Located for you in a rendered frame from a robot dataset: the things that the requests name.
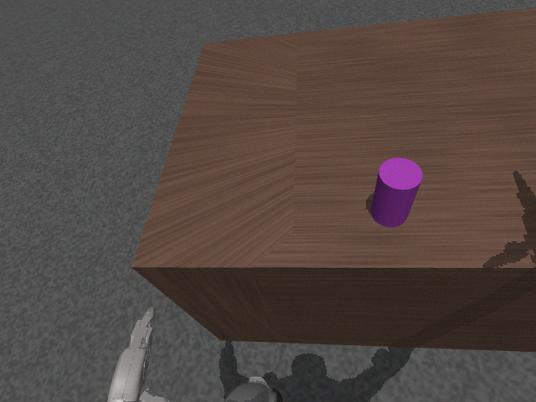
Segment can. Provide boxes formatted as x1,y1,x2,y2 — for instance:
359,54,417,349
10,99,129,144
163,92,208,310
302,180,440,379
371,157,423,228

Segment left robot hand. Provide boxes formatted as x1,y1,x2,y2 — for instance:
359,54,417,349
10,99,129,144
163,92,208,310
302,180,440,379
107,307,171,402

